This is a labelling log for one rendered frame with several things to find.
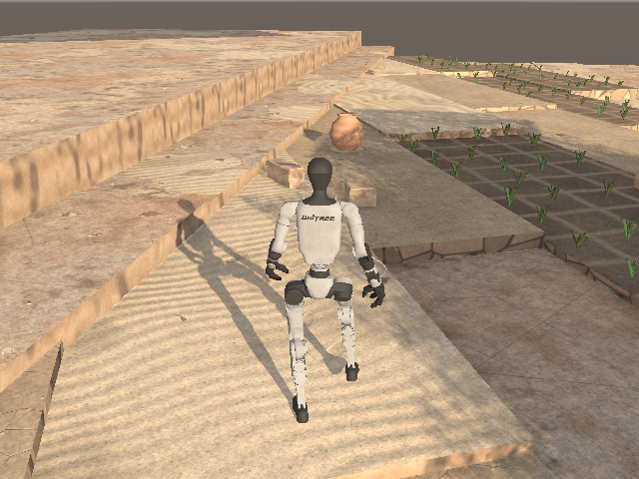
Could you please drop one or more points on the left robot forearm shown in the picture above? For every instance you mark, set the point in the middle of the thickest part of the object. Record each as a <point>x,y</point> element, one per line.
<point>273,257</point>

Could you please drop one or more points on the right robot upper arm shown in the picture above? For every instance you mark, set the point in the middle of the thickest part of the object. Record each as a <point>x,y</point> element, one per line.
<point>351,212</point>

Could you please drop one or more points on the robot right thigh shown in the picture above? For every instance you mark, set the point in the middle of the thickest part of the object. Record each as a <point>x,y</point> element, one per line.
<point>342,289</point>

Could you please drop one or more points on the left robot upper arm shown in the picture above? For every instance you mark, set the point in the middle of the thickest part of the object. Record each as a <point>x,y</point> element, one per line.
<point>287,211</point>

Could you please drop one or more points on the left robot hand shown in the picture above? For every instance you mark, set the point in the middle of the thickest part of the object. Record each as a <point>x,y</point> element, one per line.
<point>271,274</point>

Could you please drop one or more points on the right robot forearm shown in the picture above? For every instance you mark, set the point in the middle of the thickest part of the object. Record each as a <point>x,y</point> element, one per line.
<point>369,268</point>

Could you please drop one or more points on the left robot foot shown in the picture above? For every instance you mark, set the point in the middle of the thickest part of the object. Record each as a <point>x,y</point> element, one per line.
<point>302,414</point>

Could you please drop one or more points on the right robot hand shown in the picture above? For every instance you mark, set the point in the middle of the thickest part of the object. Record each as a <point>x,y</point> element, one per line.
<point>378,292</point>

